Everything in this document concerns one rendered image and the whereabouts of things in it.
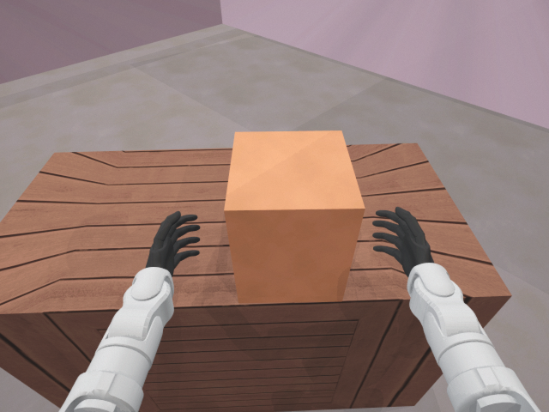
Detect robot left hand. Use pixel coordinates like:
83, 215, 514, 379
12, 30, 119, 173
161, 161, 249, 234
145, 211, 200, 276

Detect robot right hand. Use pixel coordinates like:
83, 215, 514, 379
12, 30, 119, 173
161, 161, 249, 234
372, 207, 434, 277

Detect left robot forearm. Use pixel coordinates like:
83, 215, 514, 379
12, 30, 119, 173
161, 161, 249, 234
58, 267, 174, 412

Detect carton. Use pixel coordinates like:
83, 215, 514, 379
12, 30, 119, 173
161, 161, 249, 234
224, 130, 365, 303

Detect right robot forearm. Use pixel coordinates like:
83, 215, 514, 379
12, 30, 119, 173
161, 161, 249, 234
407, 263, 541, 412

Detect pedestal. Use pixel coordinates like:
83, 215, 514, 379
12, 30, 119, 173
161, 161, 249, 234
0, 143, 512, 412

